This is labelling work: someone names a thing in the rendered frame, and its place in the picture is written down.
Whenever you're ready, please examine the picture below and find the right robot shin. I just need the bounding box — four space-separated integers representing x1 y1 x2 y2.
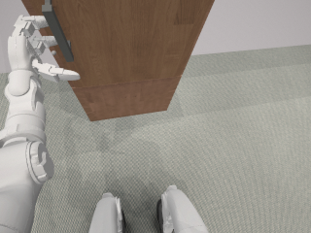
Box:
162 185 177 233

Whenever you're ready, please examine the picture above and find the cupboard door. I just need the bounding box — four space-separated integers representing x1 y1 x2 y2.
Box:
29 0 212 88

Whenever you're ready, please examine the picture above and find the robot right thigh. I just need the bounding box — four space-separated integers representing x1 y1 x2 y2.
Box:
161 189 209 233

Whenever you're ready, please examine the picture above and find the left robot forearm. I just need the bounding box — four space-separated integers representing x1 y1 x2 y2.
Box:
0 70 47 149

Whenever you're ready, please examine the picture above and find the robot left upper arm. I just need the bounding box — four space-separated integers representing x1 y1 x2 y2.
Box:
0 141 54 233

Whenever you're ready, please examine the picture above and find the handle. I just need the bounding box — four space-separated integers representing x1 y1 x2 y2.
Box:
42 0 74 62

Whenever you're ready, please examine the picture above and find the robot left hand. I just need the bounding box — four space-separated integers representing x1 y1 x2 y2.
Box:
8 15 81 83

